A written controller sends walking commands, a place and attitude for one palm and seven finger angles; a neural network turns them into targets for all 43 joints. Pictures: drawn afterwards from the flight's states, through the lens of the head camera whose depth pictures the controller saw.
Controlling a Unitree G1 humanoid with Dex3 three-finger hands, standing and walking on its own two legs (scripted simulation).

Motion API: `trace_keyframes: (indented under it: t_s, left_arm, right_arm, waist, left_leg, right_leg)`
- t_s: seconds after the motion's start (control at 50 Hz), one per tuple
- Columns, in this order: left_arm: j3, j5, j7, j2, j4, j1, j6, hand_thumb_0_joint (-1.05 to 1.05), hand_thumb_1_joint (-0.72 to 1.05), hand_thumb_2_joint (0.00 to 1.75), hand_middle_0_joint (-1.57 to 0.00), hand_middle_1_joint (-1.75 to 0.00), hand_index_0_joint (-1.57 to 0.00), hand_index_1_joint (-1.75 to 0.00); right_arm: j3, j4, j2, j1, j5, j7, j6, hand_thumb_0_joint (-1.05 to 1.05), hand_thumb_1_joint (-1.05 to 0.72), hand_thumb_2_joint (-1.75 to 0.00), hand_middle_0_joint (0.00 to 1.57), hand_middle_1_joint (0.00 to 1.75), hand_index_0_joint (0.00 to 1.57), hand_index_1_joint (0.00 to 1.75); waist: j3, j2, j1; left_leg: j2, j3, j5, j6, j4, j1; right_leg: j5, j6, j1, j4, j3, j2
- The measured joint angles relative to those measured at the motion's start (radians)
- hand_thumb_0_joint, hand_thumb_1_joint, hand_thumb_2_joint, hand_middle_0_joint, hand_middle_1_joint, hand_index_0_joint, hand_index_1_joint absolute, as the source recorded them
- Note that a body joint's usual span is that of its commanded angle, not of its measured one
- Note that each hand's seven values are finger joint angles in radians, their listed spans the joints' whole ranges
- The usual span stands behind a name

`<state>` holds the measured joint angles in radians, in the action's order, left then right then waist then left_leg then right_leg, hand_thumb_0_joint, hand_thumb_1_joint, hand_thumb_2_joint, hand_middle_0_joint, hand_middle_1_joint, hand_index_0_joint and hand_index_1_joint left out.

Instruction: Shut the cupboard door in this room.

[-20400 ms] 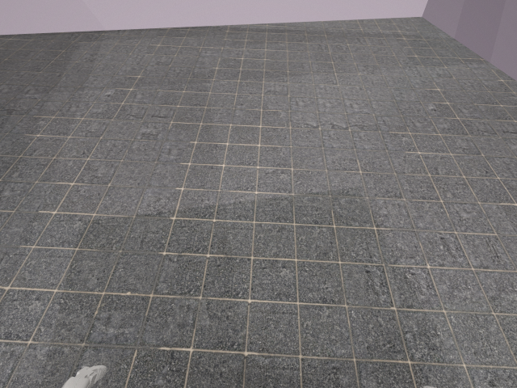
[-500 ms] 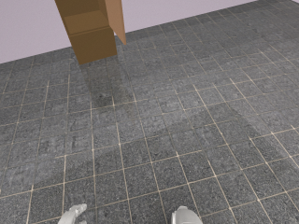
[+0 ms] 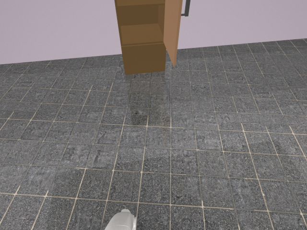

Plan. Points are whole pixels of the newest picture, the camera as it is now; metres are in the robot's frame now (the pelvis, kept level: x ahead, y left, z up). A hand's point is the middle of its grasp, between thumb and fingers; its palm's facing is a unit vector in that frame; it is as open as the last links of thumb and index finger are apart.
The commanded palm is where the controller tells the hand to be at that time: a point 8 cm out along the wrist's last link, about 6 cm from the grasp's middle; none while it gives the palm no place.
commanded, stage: turn or walk to find it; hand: left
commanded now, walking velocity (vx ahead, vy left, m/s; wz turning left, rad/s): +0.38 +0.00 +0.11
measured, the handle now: (184, 6) +1.40 -0.06 +0.01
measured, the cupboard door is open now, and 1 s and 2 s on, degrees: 91 91 91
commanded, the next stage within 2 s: stand and wait in 1.26 s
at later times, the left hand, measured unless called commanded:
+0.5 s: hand (95, 177) +0.29 +0.24 -0.16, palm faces +0.06 -0.98 -0.18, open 7.4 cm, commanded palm none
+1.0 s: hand (126, 140) +0.45 +0.16 -0.15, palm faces +0.08 -0.96 -0.26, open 7.1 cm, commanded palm none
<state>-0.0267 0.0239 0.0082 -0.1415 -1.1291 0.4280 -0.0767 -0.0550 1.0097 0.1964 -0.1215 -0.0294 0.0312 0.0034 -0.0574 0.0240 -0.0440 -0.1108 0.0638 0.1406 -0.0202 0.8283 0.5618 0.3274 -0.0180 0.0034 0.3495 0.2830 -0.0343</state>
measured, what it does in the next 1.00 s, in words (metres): walks ahead: left foot, then right foot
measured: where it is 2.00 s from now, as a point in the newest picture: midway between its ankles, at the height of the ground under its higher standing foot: (161, 165)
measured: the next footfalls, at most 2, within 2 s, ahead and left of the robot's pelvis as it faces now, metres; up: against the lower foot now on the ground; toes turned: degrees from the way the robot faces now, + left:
left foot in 0.12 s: +0.19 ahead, +0.12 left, +0.00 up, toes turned +9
right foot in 0.72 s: +0.47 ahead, -0.10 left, +0.00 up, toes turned -9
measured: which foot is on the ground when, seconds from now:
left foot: up 0.00-0.10, down 0.12-0.74, up 0.76-1.00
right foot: down 0.00-0.12, up 0.14-0.70, down 0.72-1.00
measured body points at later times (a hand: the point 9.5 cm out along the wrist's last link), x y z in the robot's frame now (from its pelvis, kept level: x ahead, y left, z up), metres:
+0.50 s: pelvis +0.20 +0.05 +0.00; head +0.21 +0.06 +0.45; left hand +0.29 +0.29 -0.14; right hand +0.19 -0.19 -0.15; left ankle +0.15 +0.12 -0.74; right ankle +0.29 -0.10 -0.66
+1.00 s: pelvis +0.41 -0.04 +0.00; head +0.42 -0.06 +0.45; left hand +0.44 +0.21 -0.13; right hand +0.44 -0.27 -0.16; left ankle +0.45 +0.14 -0.64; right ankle +0.43 -0.10 -0.74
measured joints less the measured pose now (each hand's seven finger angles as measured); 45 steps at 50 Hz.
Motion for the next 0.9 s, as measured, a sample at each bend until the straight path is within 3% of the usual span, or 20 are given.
trace_keyframes:
  t_s: [0.1, 0.14, 0.18, 0.22, 0.26, 0.32, 0.44, 0.54, 0.64, 0.7, 0.72, 0.76, 0.82, 0.9]
  left_arm:
    - [0.010, -0.002, -0.003, 0.024, -0.034, 0.057, 0.013, 0.00, 0.91, 0.90, -0.20, -0.30, -0.19, -0.29]
    - [0.012, -0.008, -0.007, 0.035, -0.054, 0.070, 0.026, 0.00, 0.91, 0.89, -0.20, -0.30, -0.20, -0.29]
    - [0.015, -0.012, -0.012, 0.041, -0.059, 0.047, 0.045, 0.00, 0.91, 0.89, -0.20, -0.30, -0.20, -0.29]
    - [0.010, -0.012, -0.014, 0.037, -0.050, 0.013, 0.054, 0.01, 0.91, 0.89, -0.20, -0.30, -0.20, -0.29]
    - [-0.003, -0.007, -0.016, 0.023, -0.029, -0.031, 0.056, 0.01, 0.91, 0.89, -0.20, -0.30, -0.20, -0.29]
    - [-0.021, 0.001, -0.014, -0.005, 0.016, -0.102, 0.060, 0.01, 0.91, 0.89, -0.20, -0.30, -0.19, -0.29]
    - [-0.047, 0.003, -0.020, -0.049, 0.099, -0.223, 0.075, 0.00, 0.91, 0.90, -0.19, -0.30, -0.19, -0.29]
    - [-0.047, 0.001, -0.030, -0.059, 0.131, -0.291, 0.085, 0.00, 0.91, 0.90, -0.19, -0.30, -0.19, -0.29]
    - [-0.033, -0.003, -0.037, -0.049, 0.147, -0.345, 0.083, 0.00, 0.91, 0.90, -0.19, -0.30, -0.19, -0.29]
    - [-0.023, -0.004, -0.041, -0.035, 0.161, -0.364, 0.064, 0.00, 0.91, 0.90, -0.19, -0.30, -0.19, -0.29]
    - [-0.019, -0.002, -0.041, -0.033, 0.166, -0.364, 0.048, 0.00, 0.91, 0.90, -0.19, -0.30, -0.19, -0.29]
    - [-0.016, -0.001, -0.035, -0.023, 0.167, -0.366, 0.014, 0.00, 0.91, 0.90, -0.19, -0.30, -0.19, -0.29]
    - [-0.010, -0.011, -0.029, -0.006, 0.145, -0.332, 0.005, 0.00, 0.91, 0.89, -0.20, -0.30, -0.19, -0.29]
    - [-0.040, -0.024, -0.001, -0.010, 0.114, -0.265, 0.000, -0.03, 0.95, 0.89, -0.20, -0.30, -0.20, -0.30]
  right_arm:
    - [0.021, -0.010, -0.028, 0.061, 0.000, 0.002, -0.016, 0.00, -0.91, -0.90, 0.19, 0.30, 0.20, 0.30]
    - [0.023, -0.022, -0.037, 0.071, -0.006, -0.003, -0.042, 0.00, -0.91, -0.90, 0.19, 0.30, 0.20, 0.30]
    - [0.024, -0.028, -0.043, 0.066, 0.000, -0.011, -0.064, 0.00, -0.91, -0.90, 0.19, 0.30, 0.20, 0.30]
    - [0.024, -0.018, -0.049, 0.039, 0.008, -0.019, -0.070, 0.00, -0.91, -0.90, 0.20, 0.30, 0.20, 0.30]
    - [0.003, -0.012, -0.056, 0.002, 0.025, -0.035, -0.081, -0.02, -0.93, -0.90, 0.20, 0.30, 0.20, 0.30]
    - [-0.009, -0.003, -0.029, -0.044, 0.023, -0.050, -0.093, -0.05, -0.96, -0.90, 0.20, 0.30, 0.21, 0.30]
    - [-0.002, 0.056, -0.017, -0.174, 0.018, -0.051, -0.077, -0.03, -0.94, -0.90, 0.20, 0.30, 0.20, 0.30]
    - [0.007, 0.094, -0.041, -0.266, 0.013, -0.053, -0.076, -0.01, -0.93, -0.90, 0.19, 0.30, 0.20, 0.30]
    - [0.014, 0.123, -0.063, -0.331, 0.003, -0.052, -0.075, 0.00, -0.92, -0.90, 0.20, 0.30, 0.20, 0.30]
    - [0.017, 0.147, -0.070, -0.363, 0.003, -0.049, -0.066, 0.00, -0.91, -0.90, 0.20, 0.30, 0.20, 0.30]
    - [0.018, 0.158, -0.074, -0.373, 0.006, -0.046, -0.062, 0.00, -0.91, -0.90, 0.20, 0.30, 0.20, 0.30]
    - [0.020, 0.173, -0.078, -0.357, 0.015, -0.038, -0.044, 0.00, -0.91, -0.90, 0.20, 0.30, 0.20, 0.30]
    - [0.012, 0.162, -0.067, -0.305, 0.020, -0.032, -0.028, 0.00, -0.91, -0.90, 0.20, 0.30, 0.20, 0.30]
    - [-0.004, 0.111, -0.036, -0.219, 0.008, -0.033, -0.020, 0.00, -0.91, -0.90, 0.20, 0.30, 0.20, 0.30]
  waist:
    - [-0.031, -0.024, -0.040]
    - [-0.040, -0.035, -0.033]
    - [-0.058, -0.031, -0.025]
    - [-0.055, -0.025, -0.018]
    - [-0.045, -0.030, -0.005]
    - [-0.023, -0.046, 0.016]
    - [0.029, -0.066, 0.033]
    - [0.029, -0.058, 0.064]
    - [-0.001, -0.034, 0.110]
    - [-0.019, -0.013, 0.123]
    - [-0.022, -0.011, 0.120]
    - [-0.045, -0.005, 0.109]
    - [-0.059, -0.006, 0.096]
    - [-0.034, 0.007, 0.078]
  left_leg:
    - [0.049, 0.067, 0.064, 0.040, -0.193, -0.116]
    - [0.077, 0.085, 0.033, 0.085, -0.226, -0.162]
    - [0.084, 0.091, 0.088, 0.110, -0.181, -0.183]
    - [0.089, 0.097, 0.119, 0.112, -0.209, -0.236]
    - [0.100, 0.104, 0.108, 0.100, -0.276, -0.297]
    - [0.121, 0.109, 0.094, 0.106, -0.370, -0.376]
    - [0.151, 0.104, 0.099, 0.099, -0.491, -0.492]
    - [0.156, 0.101, 0.132, 0.080, -0.543, -0.568]
    - [0.137, 0.103, 0.200, 0.042, -0.542, -0.631]
    - [0.105, 0.105, 0.277, 0.010, -0.474, -0.651]
    - [0.090, 0.101, 0.315, 0.004, -0.396, -0.635]
    - [0.063, 0.048, 0.331, 0.019, -0.070, -0.512]
    - [0.067, -0.027, 0.276, 0.039, 0.341, -0.304]
    - [0.024, -0.052, 0.128, 0.025, 0.420, -0.101]
  right_leg:
    - [0.093, 0.050, 0.052, 0.057, 0.013, -0.036]
    - [0.150, 0.054, -0.002, 0.245, -0.005, -0.082]
    - [0.183, 0.039, -0.132, 0.566, -0.103, -0.089]
    - [0.150, 0.030, -0.261, 0.780, -0.163, -0.085]
    - [0.081, 0.032, -0.369, 0.854, -0.193, -0.096]
    - [-0.021, 0.043, -0.491, 0.841, -0.215, -0.114]
    - [-0.179, 0.071, -0.629, 0.789, -0.234, -0.123]
    - [-0.207, 0.079, -0.636, 0.652, -0.216, -0.118]
    - [-0.161, 0.049, -0.567, 0.413, -0.187, -0.092]
    - [-0.143, 0.015, -0.485, 0.276, -0.162, -0.055]
    - [-0.190, -0.004, -0.448, 0.232, -0.153, -0.044]
    - [-0.179, -0.045, -0.440, 0.293, -0.137, -0.031]
    - [-0.100, -0.065, -0.369, 0.283, -0.120, -0.019]
    - [-0.114, -0.064, -0.267, 0.167, -0.102, 0.007]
